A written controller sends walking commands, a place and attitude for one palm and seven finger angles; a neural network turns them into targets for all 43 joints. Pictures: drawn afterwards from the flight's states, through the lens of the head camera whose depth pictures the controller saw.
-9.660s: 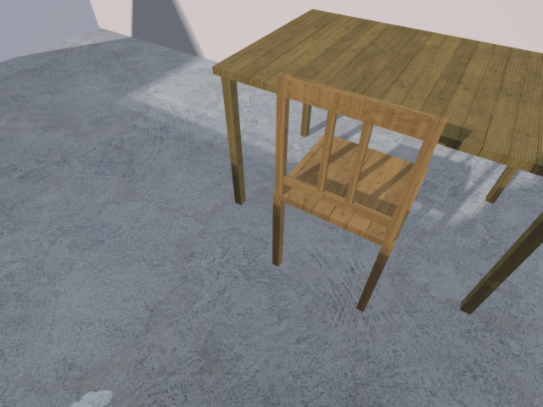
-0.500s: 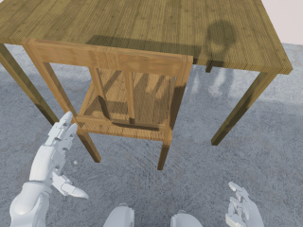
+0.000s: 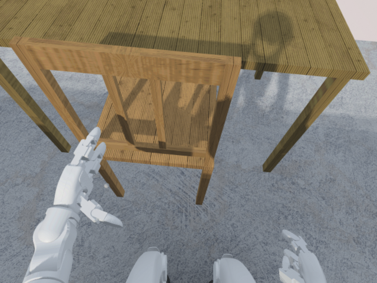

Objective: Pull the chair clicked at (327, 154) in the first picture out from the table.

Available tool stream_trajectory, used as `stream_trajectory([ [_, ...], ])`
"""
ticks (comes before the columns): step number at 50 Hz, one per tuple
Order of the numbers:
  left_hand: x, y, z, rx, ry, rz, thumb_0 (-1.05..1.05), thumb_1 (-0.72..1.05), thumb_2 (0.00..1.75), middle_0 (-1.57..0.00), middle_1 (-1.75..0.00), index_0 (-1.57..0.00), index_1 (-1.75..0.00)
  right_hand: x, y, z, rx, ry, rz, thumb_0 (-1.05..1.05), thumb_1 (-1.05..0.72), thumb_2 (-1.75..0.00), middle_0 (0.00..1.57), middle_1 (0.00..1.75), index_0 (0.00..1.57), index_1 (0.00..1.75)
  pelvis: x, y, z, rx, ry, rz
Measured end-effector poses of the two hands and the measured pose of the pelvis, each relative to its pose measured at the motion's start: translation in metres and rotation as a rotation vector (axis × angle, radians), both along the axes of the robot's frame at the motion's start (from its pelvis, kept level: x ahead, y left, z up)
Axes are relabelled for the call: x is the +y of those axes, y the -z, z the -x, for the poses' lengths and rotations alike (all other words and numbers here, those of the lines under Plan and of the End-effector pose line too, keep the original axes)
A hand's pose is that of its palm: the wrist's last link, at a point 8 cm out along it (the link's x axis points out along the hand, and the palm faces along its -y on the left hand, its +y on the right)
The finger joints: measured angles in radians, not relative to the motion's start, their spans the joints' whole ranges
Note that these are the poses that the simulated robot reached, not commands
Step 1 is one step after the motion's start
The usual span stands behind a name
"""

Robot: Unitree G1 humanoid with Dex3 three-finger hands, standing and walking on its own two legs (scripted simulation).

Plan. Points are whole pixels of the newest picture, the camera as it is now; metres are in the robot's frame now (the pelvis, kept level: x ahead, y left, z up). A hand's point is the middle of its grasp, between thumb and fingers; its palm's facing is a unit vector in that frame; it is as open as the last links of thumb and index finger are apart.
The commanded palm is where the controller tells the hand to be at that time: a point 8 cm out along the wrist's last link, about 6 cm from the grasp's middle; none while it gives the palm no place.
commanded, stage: aim the fingers beside a spindle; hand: left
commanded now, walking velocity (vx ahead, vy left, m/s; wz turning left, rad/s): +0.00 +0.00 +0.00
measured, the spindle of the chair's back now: (122, 115) +0.50 +0.18 +0.00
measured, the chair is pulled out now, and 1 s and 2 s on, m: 0.00 0.00 0.00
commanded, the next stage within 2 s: none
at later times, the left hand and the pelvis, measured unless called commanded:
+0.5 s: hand (118, 167) +0.34 +0.16 +0.03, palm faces -0.09 -0.99 -0.07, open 16.9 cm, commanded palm +0.33 +0.21 +0.01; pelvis -0.01 -0.01 -0.01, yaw +0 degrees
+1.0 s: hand (123, 171) +0.35 +0.16 -0.01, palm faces -0.10 -0.99 -0.04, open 16.9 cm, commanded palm +0.33 +0.21 +0.01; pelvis -0.01 -0.02 -0.02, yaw +0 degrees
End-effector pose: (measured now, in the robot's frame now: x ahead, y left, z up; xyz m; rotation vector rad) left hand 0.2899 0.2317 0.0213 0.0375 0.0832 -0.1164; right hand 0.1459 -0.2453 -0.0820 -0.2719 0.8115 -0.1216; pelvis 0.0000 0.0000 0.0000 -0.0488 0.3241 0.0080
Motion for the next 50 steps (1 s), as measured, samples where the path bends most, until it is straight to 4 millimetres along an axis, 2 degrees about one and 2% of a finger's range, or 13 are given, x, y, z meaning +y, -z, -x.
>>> stream_trajectory([
  [9,-0.004,-0.015,-0.005,-0.087,-0.026,-0.012,-0.01,-0.50,0.30,-0.06,-0.08,-0.06,-0.08,0.000,0.006,0.005,0.027,-0.006,-0.014,0.01,-0.91,-0.90,0.20,0.30,0.20,0.30,-0.002,0.001,0.001,0.004,-0.002,-0.001],
  [16,-0.013,0.014,-0.017,0.003,-0.010,-0.003,-0.01,-0.50,0.30,-0.06,-0.08,-0.06,-0.08,-0.007,0.016,0.012,0.059,0.003,-0.004,0.01,-0.91,-0.90,0.20,0.30,0.20,0.30,-0.006,0.009,0.006,0.018,-0.002,-0.003],
  [18,-0.016,0.016,-0.020,-0.003,-0.006,-0.005,-0.01,-0.50,0.30,-0.06,-0.08,-0.06,-0.08,-0.010,0.018,0.015,0.066,0.011,0.003,0.01,-0.91,-0.90,0.20,0.30,0.20,0.30,-0.007,0.011,0.007,0.022,-0.001,-0.003],
  [25,-0.018,-0.008,-0.034,-0.118,-0.025,-0.024,-0.01,-0.50,0.30,-0.06,-0.08,-0.07,-0.08,-0.015,0.025,0.025,0.101,0.023,-0.004,0.01,-0.91,-0.90,0.20,0.30,0.20,0.30,-0.010,0.012,0.008,0.028,0.003,-0.008],
  [27,-0.018,-0.003,-0.039,-0.095,-0.030,-0.023,-0.01,-0.50,0.30,-0.06,-0.08,-0.07,-0.08,-0.016,0.027,0.028,0.112,0.026,-0.011,0.01,-0.91,-0.90,0.20,0.30,0.20,0.30,-0.011,0.013,0.008,0.032,0.003,-0.010],
  [33,-0.023,0.028,-0.043,0.018,-0.017,-0.011,-0.01,-0.50,0.30,-0.06,-0.08,-0.06,-0.08,-0.022,0.033,0.035,0.135,0.041,-0.005,0.01,-0.91,-0.90,0.20,0.30,0.20,0.30,-0.014,0.019,0.011,0.048,0.006,-0.011],
  [35,-0.027,0.024,-0.042,-0.012,-0.009,-0.014,-0.01,-0.50,0.30,-0.06,-0.08,-0.06,-0.08,-0.024,0.034,0.037,0.140,0.049,-0.002,0.01,-0.91,-0.90,0.20,0.30,0.20,0.30,-0.014,0.019,0.011,0.047,0.007,-0.009],
  [38,-0.031,0.006,-0.040,-0.095,-0.009,-0.025,-0.01,-0.50,0.30,-0.06,-0.08,-0.06,-0.08,-0.024,0.034,0.039,0.146,0.053,-0.006,0.01,-0.91,-0.90,0.20,0.30,0.20,0.30,-0.014,0.017,0.010,0.041,0.010,-0.012],
  [41,-0.026,-0.006,-0.044,-0.128,-0.028,-0.040,-0.01,-0.50,0.30,-0.06,-0.08,-0.07,-0.08,-0.022,0.034,0.040,0.154,0.047,-0.017,0.01,-0.91,-0.90,0.20,0.30,0.20,0.30,-0.015,0.015,0.009,0.039,0.009,-0.015],
  [43,-0.021,-0.002,-0.049,-0.097,-0.045,-0.043,-0.01,-0.50,0.30,-0.06,-0.08,-0.07,-0.08,-0.022,0.035,0.039,0.158,0.043,-0.023,0.01,-0.91,-0.90,0.20,0.30,0.20,0.30,-0.016,0.015,0.009,0.042,0.007,-0.017],
  [46,-0.014,0.016,-0.051,-0.011,-0.057,-0.031,-0.01,-0.50,0.30,-0.06,-0.08,-0.07,-0.08,-0.023,0.036,0.038,0.156,0.044,-0.025,0.01,-0.91,-0.90,0.20,0.30,0.20,0.30,-0.017,0.017,0.009,0.049,0.007,-0.017],
  [48,-0.015,0.026,-0.048,0.023,-0.046,-0.021,-0.01,-0.50,0.30,-0.06,-0.08,-0.06,-0.08,-0.024,0.035,0.037,0.152,0.049,-0.020,0.01,-0.91,-0.90,0.20,0.30,0.20,0.30,-0.017,0.018,0.009,0.052,0.007,-0.015],
  [50,-0.020,0.026,-0.043,0.015,-0.022,-0.012,-0.01,-0.49,0.30,-0.06,-0.07,-0.06,-0.08,-0.025,0.034,0.035,0.146,0.052,-0.013,0.01,-0.91,-0.90,0.20,0.30,0.20,0.30,-0.016,0.017,0.008,0.052,0.006,-0.012],
])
